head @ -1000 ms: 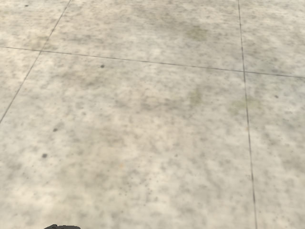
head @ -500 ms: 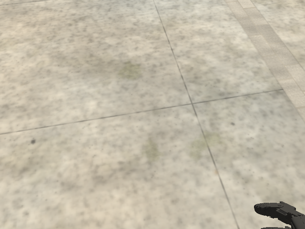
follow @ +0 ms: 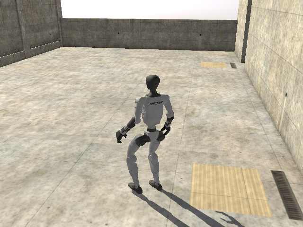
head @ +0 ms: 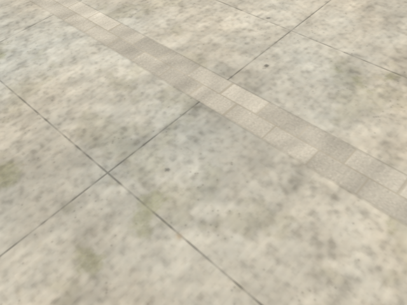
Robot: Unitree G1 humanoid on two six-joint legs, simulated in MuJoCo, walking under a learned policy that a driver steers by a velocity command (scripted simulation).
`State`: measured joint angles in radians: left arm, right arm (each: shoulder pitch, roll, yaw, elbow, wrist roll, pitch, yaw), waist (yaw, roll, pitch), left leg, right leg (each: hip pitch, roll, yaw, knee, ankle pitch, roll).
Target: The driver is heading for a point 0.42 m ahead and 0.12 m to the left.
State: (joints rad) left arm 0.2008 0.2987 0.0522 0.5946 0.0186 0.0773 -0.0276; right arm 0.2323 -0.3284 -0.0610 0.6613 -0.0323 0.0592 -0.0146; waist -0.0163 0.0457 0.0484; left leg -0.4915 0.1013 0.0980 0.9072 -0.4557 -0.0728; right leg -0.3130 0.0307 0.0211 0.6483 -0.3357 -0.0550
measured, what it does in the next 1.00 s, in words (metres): walks ahead, turning left: left foot, then right foot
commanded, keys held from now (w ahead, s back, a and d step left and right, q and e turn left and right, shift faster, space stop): e+shift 0.02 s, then q+shift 0.22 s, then w+q+shift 0.50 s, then shift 0.26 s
